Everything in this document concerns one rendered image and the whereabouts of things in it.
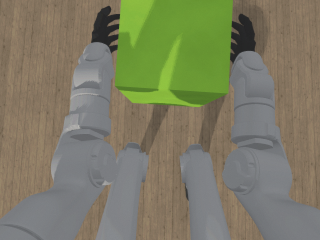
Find robot right hand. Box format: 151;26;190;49
230;14;256;64

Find carton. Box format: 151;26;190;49
115;0;233;107

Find robot right thigh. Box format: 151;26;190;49
179;149;231;240

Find right robot upper arm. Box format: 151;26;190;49
222;147;320;240

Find left robot forearm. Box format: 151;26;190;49
51;42;115;173

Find right robot forearm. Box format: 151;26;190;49
229;51;289;164

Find robot left thigh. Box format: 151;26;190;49
95;147;149;240

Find left robot upper arm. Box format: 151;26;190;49
0;139;118;240

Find robot left hand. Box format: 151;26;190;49
91;6;120;53

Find robot thigh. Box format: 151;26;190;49
179;149;231;240
95;147;149;240

